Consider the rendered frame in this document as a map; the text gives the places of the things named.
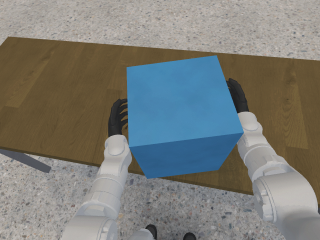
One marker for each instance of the robot left forearm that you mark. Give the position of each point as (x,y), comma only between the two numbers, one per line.
(108,186)

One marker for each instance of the robot right upper arm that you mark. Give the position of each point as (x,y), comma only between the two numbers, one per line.
(286,200)

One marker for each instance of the table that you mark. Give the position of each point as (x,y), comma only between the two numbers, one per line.
(56,98)

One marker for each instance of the robot right forearm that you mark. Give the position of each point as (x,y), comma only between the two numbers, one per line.
(258,155)

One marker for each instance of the left robot shin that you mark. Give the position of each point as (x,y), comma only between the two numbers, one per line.
(146,230)

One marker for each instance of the robot left upper arm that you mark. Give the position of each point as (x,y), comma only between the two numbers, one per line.
(87,227)

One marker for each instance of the left robot hand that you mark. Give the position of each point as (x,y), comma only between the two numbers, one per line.
(115,124)

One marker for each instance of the right robot hand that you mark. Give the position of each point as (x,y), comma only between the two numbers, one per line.
(238,96)

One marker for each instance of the carton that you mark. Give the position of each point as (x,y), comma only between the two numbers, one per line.
(181,117)

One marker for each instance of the left robot foot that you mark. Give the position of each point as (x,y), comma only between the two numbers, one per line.
(153,230)

